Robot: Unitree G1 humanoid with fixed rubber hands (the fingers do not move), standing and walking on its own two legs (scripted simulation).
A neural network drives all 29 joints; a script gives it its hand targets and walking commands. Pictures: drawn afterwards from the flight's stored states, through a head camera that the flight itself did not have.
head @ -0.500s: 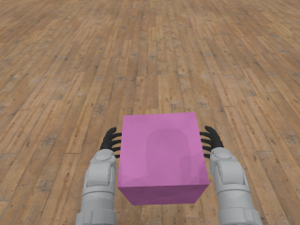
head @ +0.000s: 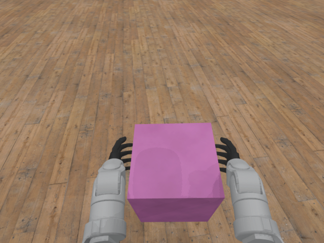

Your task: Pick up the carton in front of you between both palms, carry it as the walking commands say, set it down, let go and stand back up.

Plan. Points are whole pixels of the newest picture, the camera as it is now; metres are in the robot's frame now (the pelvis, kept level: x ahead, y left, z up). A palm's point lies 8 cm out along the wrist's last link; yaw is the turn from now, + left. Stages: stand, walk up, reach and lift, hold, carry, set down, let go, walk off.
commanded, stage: set down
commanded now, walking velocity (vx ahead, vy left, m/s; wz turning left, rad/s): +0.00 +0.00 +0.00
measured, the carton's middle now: (173, 175) +0.31 +0.00 -0.04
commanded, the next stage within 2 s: none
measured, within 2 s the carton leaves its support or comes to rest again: neither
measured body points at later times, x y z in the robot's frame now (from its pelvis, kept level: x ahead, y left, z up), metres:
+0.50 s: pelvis -0.02 -0.01 -0.04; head +0.15 +0.01 +0.37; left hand +0.34 +0.16 -0.11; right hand +0.37 -0.14 -0.11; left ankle +0.05 +0.12 -0.74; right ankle +0.01 -0.13 -0.74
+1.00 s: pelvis -0.04 -0.02 -0.17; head +0.21 -0.01 +0.21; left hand +0.39 +0.16 -0.25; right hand +0.44 -0.13 -0.26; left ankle +0.05 +0.12 -0.74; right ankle +0.01 -0.13 -0.74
